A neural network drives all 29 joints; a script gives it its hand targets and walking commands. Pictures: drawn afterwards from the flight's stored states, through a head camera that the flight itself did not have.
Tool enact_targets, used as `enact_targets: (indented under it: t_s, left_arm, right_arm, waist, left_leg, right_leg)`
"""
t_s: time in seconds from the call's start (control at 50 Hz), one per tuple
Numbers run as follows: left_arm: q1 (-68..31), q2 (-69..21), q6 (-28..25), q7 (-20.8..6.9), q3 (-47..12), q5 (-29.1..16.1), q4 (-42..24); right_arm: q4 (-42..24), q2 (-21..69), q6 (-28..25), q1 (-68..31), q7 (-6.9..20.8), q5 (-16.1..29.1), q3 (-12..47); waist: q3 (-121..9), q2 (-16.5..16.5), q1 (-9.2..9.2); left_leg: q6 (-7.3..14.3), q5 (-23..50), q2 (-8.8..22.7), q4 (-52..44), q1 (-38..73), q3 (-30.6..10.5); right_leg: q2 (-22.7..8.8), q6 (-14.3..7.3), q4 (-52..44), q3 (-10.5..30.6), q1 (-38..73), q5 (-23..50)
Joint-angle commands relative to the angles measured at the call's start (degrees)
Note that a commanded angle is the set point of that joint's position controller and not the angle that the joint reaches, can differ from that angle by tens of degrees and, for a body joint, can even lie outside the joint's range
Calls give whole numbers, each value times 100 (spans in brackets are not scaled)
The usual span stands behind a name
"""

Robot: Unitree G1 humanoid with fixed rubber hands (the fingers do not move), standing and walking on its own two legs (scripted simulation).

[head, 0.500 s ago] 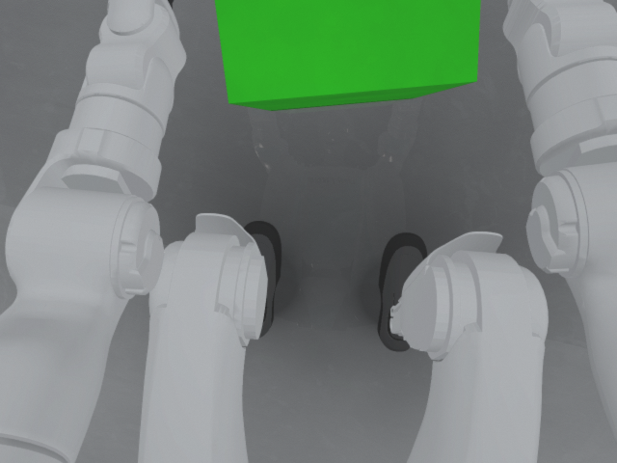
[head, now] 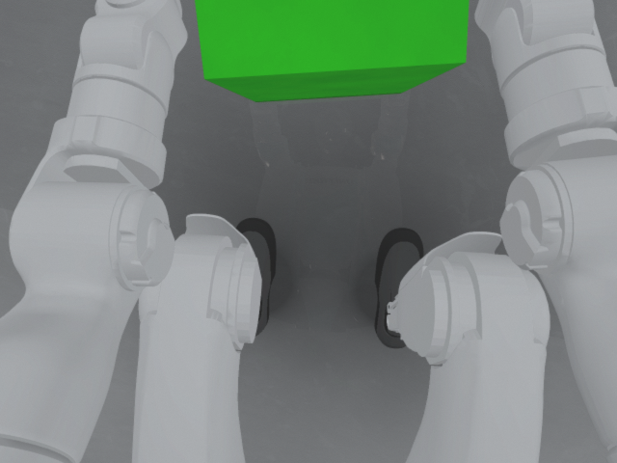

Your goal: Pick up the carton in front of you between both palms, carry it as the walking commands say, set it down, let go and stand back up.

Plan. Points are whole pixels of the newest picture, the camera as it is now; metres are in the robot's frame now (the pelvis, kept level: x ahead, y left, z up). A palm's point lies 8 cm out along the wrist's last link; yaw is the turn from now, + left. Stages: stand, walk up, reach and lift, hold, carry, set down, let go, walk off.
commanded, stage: reach and lift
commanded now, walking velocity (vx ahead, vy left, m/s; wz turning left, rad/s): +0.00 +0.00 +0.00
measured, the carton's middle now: out of the picture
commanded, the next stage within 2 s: none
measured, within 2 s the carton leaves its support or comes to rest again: leaves its support in 0.02 s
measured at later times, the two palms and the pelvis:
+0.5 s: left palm out of the picture +0.50 +0.15 +0.03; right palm out of the picture +0.51 -0.15 +0.04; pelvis +0.00 +0.01 +0.10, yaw -3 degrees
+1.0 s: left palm out of the picture +0.47 +0.15 +0.18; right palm out of the picture +0.47 -0.15 +0.18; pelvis +0.03 +0.01 +0.21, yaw -3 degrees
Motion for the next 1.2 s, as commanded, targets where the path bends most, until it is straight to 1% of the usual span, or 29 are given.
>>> enact_targets:
  t_s: [0.0,0.04,0.06,0.1,0.14,0.18,0.22,0.28,0.32,0.34,0.38,0.42,0.48,0.54,0.6,0.66,0.72,0.82,0.9,0.98,1.08,1.18]
  left_arm:
    - [-3247,-5854,41,-1603,-1781,-578,-1618]
    - [-3206,-6163,136,-1578,-2010,-732,-2048]
    - [-3209,-6294,210,-1571,-2114,-762,-2288]
    - [-3209,-6511,388,-1610,-2266,-745,-2693]
    - [-3199,-6704,522,-1587,-2461,-660,-3053]
    - [-3027,-6764,647,-1587,-2495,-463,-3193]
    - [-2722,-6834,783,-1614,-2365,-201,-2979]
    - [-2204,-6838,967,-1659,-1698,459,-2247]
    - [-2017,-6769,1040,-1667,-1271,839,-1889]
    - [-1961,-6705,1054,-1678,-1071,1006,-1771]
    - [-1972,-6729,1058,-1692,-888,1193,-1732]
    - [-2002,-6792,1066,-1719,-826,1278,-1743]
    - [-2005,-6961,1123,-1785,-899,1281,-1816]
    - [-1949,-7225,1215,-1852,-1142,1180,-1954]
    - [-1840,-7472,1304,-1911,-1492,1007,-2179]
    - [-1603,-7651,1374,-1944,-1831,838,-2400]
    - [-1247,-7764,1419,-1953,-2077,745,-2556]
    - [-561,-7838,1422,-1955,-2225,769,-2596]
    - [-79,-7886,1378,-1958,-2225,843,-2507]
    - [331,-7948,1327,-1966,-2227,902,-2446]
    - [814,-8027,1269,-1969,-2278,967,-2437]
    - [1358,-8093,1228,-1955,-2394,1020,-2500]
  right_arm:
    - [-1808,6024,-19,-2721,1564,522,1332]
    - [-2482,6306,40,-2959,1502,701,1653]
    - [-2771,6449,100,-3024,1470,713,1754]
    - [-3236,6723,275,-2985,1444,621,1836]
    - [-3406,7102,464,-2643,1343,432,1881]
    - [-3248,7295,648,-2158,1313,229,1770]
    - [-2795,7458,809,-1633,1365,-50,1478]
    - [-1989,7574,985,-1167,1520,-538,822]
    - [-1616,7522,1043,-1090,1599,-801,405]
    - [-1498,7463,1055,-1102,1633,-923,216]
    - [-1414,7415,1057,-1127,1670,-1102,-36]
    - [-1412,7403,1054,-1147,1673,-1214,-180]
    - [-1519,7429,1086,-1114,1682,-1308,-249]
    - [-1719,7591,1153,-1022,1690,-1286,-90]
    - [-2035,7766,1224,-887,1716,-1193,197]
    - [-2359,7986,1290,-704,1755,-1017,568]
    - [-2610,8211,1348,-451,1790,-831,913]
    - [-2799,8488,1384,77,1794,-708,1244]
    - [-2783,8593,1354,540,1754,-781,1278]
    - [-2753,8620,1298,998,1707,-909,1219]
    - [-2776,8654,1231,1534,1685,-1029,1186]
    - [-2897,8723,1188,2051,1699,-1045,1307]
  waist:
    - [-8113,-504,149]
    - [-9339,-594,182]
    - [-9876,-658,176]
    - [-10720,-742,130]
    - [-11036,-752,15]
    - [-10750,-664,-57]
    - [-9967,-519,-52]
    - [-8526,-449,113]
    - [-7910,-434,220]
    - [-7737,-442,250]
    - [-7701,-441,219]
    - [-7836,-416,162]
    - [-8192,-324,43]
    - [-8656,-210,-47]
    - [-9155,-105,-142]
    - [-9507,-66,-148]
    - [-9602,-118,-87]
    - [-9193,-288,10]
    - [-8679,-359,-2]
    - [-8228,-312,-74]
    - [-7795,-175,-143]
    - [-7447,-88,-149]
  left_leg:
    - [115,2431,-609,-791,3614,573]
    - [86,2869,-630,-797,3976,587]
    - [64,3030,-643,-828,4022,590]
    - [38,3145,-677,-938,3992,616]
    - [-7,3082,-736,-1099,3802,675]
    - [-22,2719,-782,-1329,3709,690]
    - [-9,2191,-802,-1640,3566,655]
    - [62,1251,-799,-2146,3280,626]
    - [105,840,-796,-2446,3201,586]
    - [127,722,-796,-2565,3183,572]
    - [142,628,-797,-2772,3260,547]
    - [140,613,-801,-2950,3377,534]
    - [114,647,-802,-3184,3708,520]
    - [75,776,-820,-3401,4094,533]
    - [32,1027,-836,-3590,4509,531]
    - [5,1330,-837,-3773,4927,512]
    - [8,1568,-834,-3976,5259,470]
    - [46,1654,-834,-4380,5560,385]
    - [75,1578,-848,-4757,5811,303]
    - [92,1537,-855,-5173,6190,215]
    - [109,1571,-840,-5733,6798,94]
    - [135,1743,-797,-6309,7531,-34]
  right_leg:
    - [595,-45,-880,-470,3924,2247]
    - [615,-11,-864,-498,4592,2769]
    - [628,-3,-872,-499,4984,3043]
    - [662,12,-956,-525,5549,3371]
    - [727,37,-1147,-577,5726,3429]
    - [775,50,-1418,-614,5456,3048]
    - [798,45,-1698,-623,4818,2434]
    - [823,44,-2223,-627,3788,1271]
    - [828,19,-2511,-611,3425,781]
    - [831,7,-2629,-601,3343,634]
    - [853,-6,-2847,-588,3395,524]
    - [867,-11,-3028,-584,3579,527]
    - [877,-10,-3283,-604,3894,563]
    - [887,-4,-3534,-617,4345,680]
    - [897,7,-3722,-618,4829,967]
    - [906,29,-3887,-599,5255,1290]
    - [913,70,-4074,-558,5595,1533]
    - [909,137,-4487,-475,6047,1658]
    - [905,149,-4902,-396,6380,1606]
    - [894,123,-5347,-304,6753,1577]
    - [869,73,-5896,-190,7286,1614]
    - [833,38,-6447,-70,7914,1776]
